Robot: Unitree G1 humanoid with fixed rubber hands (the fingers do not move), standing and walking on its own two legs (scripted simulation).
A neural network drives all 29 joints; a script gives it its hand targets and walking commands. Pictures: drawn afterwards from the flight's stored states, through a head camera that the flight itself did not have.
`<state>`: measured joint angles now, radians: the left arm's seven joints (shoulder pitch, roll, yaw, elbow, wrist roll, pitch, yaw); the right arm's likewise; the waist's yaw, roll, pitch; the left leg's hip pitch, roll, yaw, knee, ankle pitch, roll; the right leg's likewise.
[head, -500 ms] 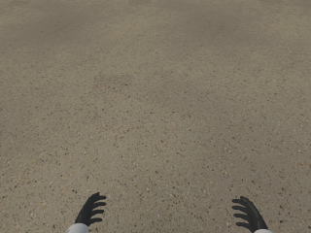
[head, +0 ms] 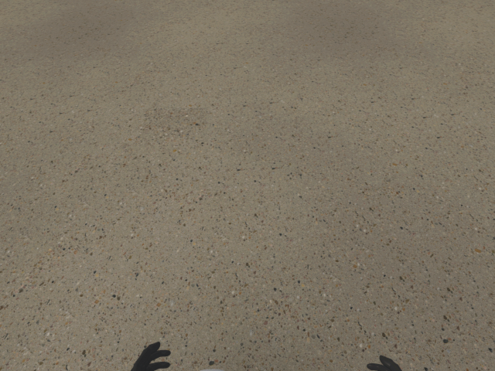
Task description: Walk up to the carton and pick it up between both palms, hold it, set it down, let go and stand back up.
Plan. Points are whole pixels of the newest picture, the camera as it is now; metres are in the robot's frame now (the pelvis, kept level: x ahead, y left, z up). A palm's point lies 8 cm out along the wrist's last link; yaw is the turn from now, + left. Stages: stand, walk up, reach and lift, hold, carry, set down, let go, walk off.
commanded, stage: stand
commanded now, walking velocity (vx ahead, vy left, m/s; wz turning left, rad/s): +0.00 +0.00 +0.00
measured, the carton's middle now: out of the picture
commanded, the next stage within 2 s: none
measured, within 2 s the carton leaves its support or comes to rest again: neither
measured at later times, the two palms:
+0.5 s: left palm out of the picture +0.07 +0.22 -0.13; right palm out of the picture +0.06 -0.22 -0.13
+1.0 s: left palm out of the picture +0.02 +0.21 -0.13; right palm out of the picture +0.02 -0.21 -0.13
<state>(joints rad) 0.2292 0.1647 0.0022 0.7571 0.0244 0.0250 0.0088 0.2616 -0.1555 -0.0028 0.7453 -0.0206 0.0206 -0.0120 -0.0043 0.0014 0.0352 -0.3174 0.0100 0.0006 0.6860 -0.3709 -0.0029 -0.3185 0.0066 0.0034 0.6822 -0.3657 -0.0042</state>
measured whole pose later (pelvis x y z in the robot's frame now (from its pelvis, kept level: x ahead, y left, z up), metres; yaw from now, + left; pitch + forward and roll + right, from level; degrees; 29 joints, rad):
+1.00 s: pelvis +0.01 +0.00 +0.02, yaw +0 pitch -2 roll +0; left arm 0.25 0.12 0.03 1.10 0.01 0.01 0.04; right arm 0.27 -0.11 -0.03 1.08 -0.01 0.00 -0.04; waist 0.01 0.00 0.08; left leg -0.16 0.00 0.01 0.49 -0.30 0.00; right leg -0.17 0.00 0.01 0.50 -0.30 0.00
